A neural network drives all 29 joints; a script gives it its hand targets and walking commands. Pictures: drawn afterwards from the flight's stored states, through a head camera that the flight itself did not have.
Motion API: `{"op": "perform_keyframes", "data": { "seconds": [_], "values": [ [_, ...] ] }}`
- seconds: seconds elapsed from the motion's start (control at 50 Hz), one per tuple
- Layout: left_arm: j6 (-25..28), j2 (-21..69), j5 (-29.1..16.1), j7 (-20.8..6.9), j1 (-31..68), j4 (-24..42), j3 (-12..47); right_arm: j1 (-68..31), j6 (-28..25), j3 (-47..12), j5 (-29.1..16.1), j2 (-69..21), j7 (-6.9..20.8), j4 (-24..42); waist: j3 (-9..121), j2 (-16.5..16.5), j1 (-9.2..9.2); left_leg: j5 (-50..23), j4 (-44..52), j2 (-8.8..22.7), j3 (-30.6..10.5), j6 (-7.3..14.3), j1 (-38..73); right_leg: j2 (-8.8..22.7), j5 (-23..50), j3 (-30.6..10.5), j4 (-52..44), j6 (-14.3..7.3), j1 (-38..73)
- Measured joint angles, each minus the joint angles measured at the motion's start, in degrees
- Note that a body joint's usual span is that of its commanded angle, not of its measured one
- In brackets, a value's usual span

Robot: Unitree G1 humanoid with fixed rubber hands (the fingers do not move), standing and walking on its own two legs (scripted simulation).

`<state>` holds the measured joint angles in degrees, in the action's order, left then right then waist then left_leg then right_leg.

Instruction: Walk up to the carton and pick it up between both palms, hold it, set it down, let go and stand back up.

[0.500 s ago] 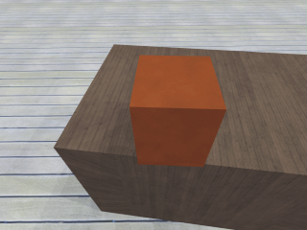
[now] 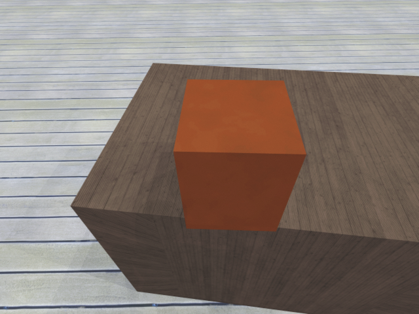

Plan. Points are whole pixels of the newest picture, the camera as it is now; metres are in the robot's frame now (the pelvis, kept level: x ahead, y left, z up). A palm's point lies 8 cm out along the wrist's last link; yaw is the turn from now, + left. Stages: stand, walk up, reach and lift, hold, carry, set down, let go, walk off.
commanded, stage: stand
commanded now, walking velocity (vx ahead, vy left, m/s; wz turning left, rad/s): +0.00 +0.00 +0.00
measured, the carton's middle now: (233, 157) +0.42 -0.02 +0.08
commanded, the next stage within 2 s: reach and lift in 1.20 s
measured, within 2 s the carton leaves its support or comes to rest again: neither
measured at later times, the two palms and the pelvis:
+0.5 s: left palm out of the picture -0.03 +0.19 -0.15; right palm out of the picture -0.03 -0.21 -0.15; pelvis +0.00 -0.01 +0.00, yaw +0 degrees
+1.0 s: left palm out of the picture -0.04 +0.18 -0.15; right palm out of the picture -0.04 -0.22 -0.15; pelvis +0.00 -0.02 +0.00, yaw +0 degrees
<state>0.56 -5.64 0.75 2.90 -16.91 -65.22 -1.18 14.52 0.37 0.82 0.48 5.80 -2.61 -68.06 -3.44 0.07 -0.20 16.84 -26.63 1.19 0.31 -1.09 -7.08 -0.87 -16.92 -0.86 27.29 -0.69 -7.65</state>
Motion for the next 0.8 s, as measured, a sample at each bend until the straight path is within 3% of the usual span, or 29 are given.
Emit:
{"op": "perform_keyframes", "data": {
  "seconds": [0.8],
  "values": [
    [0.44, 0.82, -0.17, -0.16, -2.05, -1.34, 0.66, 1.43, 0.25, -0.71, -0.11, -0.58, -0.11, -1.52, 0.00, -0.20, 0.58, -1.39, 1.68, 1.71, -0.36, -1.65, 0.20, -1.56, 1.44, 0.46, -1.65, -1.50, 0.11]
  ]
}}
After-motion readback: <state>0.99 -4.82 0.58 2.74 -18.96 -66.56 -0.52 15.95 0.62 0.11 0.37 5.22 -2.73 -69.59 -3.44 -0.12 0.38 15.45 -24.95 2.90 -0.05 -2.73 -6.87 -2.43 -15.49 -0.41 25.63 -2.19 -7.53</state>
